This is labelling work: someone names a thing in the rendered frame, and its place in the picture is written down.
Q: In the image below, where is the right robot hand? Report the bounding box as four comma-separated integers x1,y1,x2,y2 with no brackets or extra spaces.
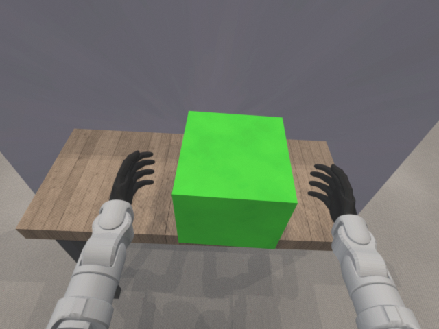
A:
308,164,357,223

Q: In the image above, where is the left robot forearm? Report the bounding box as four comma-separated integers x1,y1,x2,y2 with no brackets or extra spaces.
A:
46,199,134,329

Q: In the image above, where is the left robot hand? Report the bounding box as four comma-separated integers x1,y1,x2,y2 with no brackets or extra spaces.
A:
109,150,155,204

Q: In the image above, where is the right robot forearm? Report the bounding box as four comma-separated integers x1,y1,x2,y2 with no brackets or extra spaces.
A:
331,215,421,329

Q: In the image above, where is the carton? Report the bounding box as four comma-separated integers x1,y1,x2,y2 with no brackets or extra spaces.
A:
171,111,298,249

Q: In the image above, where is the table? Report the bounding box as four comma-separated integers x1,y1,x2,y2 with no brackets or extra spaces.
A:
15,129,334,299

